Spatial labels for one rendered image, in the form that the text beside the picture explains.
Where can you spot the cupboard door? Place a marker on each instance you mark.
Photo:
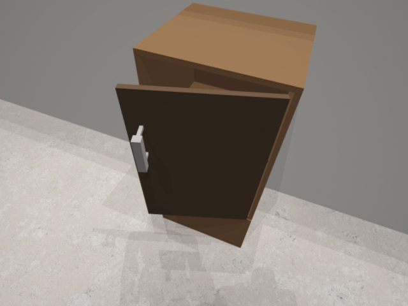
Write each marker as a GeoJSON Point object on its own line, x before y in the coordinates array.
{"type": "Point", "coordinates": [207, 148]}

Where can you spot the handle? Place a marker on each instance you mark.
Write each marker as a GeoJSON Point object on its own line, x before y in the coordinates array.
{"type": "Point", "coordinates": [139, 152]}

